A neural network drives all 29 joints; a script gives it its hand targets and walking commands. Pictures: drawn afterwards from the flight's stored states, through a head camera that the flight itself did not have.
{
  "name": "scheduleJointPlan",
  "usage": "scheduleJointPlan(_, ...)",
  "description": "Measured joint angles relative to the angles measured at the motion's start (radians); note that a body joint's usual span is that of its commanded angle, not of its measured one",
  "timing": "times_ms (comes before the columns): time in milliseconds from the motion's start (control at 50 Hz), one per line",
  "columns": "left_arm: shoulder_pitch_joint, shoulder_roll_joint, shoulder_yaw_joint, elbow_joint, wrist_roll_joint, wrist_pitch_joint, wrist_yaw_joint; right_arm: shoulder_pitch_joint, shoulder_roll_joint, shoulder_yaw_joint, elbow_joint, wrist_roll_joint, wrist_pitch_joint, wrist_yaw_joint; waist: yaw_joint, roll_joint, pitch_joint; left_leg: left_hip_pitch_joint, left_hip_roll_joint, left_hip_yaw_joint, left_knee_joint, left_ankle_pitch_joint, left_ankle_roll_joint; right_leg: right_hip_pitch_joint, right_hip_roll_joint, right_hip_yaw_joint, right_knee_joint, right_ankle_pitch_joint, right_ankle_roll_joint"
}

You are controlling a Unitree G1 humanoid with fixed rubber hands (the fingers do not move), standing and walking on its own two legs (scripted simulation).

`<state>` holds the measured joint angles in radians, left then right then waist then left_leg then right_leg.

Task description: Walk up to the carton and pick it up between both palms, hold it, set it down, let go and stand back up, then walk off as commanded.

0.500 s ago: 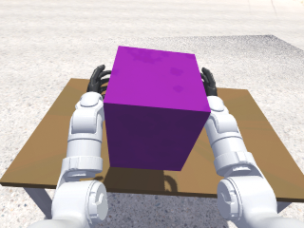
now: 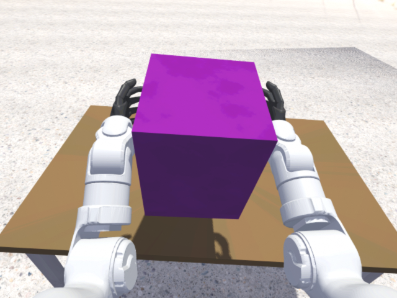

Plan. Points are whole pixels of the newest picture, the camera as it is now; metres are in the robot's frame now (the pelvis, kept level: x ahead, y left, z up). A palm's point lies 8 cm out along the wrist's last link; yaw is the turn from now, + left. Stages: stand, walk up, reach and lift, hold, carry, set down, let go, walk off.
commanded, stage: hold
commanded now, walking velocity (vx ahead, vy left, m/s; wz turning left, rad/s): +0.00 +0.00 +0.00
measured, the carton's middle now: (197, 141) +0.37 +0.01 +0.17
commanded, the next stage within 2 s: none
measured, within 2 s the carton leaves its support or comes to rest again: neither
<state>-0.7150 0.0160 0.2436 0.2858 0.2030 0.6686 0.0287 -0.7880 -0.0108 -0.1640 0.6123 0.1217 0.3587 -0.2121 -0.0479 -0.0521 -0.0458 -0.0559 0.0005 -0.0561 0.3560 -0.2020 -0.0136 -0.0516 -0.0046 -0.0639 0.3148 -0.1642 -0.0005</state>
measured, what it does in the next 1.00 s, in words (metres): stands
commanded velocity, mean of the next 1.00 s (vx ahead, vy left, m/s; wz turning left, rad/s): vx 0.00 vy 0.00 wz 0.00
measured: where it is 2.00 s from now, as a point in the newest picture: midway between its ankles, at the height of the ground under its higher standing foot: outside the picture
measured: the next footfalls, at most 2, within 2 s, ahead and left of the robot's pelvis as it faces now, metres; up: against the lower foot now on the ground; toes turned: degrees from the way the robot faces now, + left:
none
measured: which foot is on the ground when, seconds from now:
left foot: down 0.00-1.00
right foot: down 0.00-1.00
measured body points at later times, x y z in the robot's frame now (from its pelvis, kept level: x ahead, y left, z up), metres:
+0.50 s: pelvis -0.03 +0.00 +0.00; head -0.11 +0.02 +0.44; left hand +0.35 +0.16 +0.25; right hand +0.36 -0.14 +0.25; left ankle +0.00 +0.12 -0.75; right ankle +0.01 -0.11 -0.75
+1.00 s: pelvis +0.00 -0.01 +0.00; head -0.07 +0.02 +0.44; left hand +0.37 +0.16 +0.23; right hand +0.38 -0.13 +0.24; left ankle +0.00 +0.12 -0.75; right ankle +0.01 -0.11 -0.75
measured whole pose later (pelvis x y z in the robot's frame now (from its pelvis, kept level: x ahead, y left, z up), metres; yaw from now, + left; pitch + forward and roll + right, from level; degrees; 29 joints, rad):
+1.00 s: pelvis +0.00 -0.01 +0.00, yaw +0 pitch -7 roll -1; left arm -0.68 0.01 0.27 0.11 0.22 0.83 -0.01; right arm -0.79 -0.03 -0.09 0.50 0.21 0.51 -0.26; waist -0.05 -0.05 -0.06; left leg -0.04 0.01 -0.06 0.37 -0.22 -0.02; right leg -0.03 0.01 -0.06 0.31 -0.17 -0.01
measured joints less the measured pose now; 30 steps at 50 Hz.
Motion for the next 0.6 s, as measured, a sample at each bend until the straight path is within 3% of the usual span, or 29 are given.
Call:
scheduleJointPlan(180,0.047,-0.012,0.01,-0.046,0.0,0.076,-0.009,0.018,0.0,0.025,-0.025,0.011,0.085,-0.008,0.0,0.0,0.001,0.023,0.0,0.0,0.0,0.008,-0.001,0.023,0.0,0.0,0.0,0.008,0.0)
scheduleJointPlan(300,0.015,-0.007,0.018,-0.062,0.0,0.089,-0.006,-0.001,-0.002,0.025,-0.035,0.011,0.081,-0.01,0.0,0.0,0.002,0.021,0.002,0.0,0.003,0.022,-0.002,0.023,0.002,0.0,0.0,0.023,-0.002)
scheduleJointPlan(440,-0.108,-0.003,0.108,0.056,0.008,0.09,-0.019,-0.116,-0.011,-0.017,0.104,0.011,0.061,-0.01,0.0,0.0,0.003,0.022,0.004,0.0,0.003,0.031,-0.002,0.022,0.005,0.0,0.0,0.032,-0.004)
scheduleJointPlan(600,-0.112,0.008,0.109,0.117,0.016,0.072,-0.03,-0.147,-0.019,-0.018,0.174,0.011,0.059,-0.01,0.0,0.0,0.002,0.022,0.011,0.0,0.003,0.025,-0.006,0.023,0.012,0.0,0.0,0.027,-0.012)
